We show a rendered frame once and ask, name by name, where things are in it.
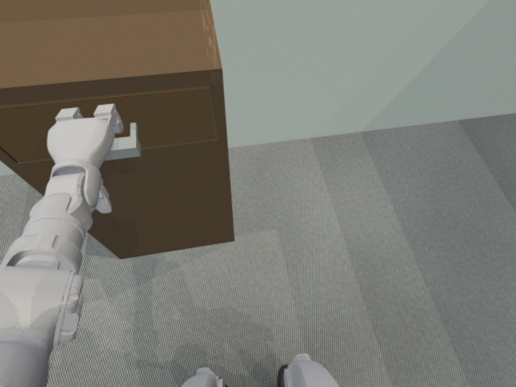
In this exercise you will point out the left robot upper arm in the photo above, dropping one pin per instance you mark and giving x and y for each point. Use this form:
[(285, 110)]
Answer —
[(39, 309)]

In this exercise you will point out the left robot forearm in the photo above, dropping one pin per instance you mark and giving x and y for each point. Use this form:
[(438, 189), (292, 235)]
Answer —
[(55, 232)]

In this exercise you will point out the robot left hand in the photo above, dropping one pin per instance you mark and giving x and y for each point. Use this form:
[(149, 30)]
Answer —
[(86, 139)]

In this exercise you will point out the drawer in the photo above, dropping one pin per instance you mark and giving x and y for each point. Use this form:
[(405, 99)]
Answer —
[(168, 116)]

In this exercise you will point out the robot shin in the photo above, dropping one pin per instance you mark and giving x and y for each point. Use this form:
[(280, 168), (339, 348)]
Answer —
[(204, 371), (300, 357)]

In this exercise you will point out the robot right shin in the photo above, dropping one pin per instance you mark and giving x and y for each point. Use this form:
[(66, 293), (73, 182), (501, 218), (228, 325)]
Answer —
[(300, 357)]

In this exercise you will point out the cabinet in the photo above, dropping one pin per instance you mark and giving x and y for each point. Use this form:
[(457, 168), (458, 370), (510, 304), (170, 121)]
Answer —
[(171, 197)]

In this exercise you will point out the robot left shin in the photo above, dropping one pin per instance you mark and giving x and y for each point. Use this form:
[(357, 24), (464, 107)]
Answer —
[(204, 371)]

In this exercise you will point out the handle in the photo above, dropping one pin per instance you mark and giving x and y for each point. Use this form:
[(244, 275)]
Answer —
[(125, 147)]

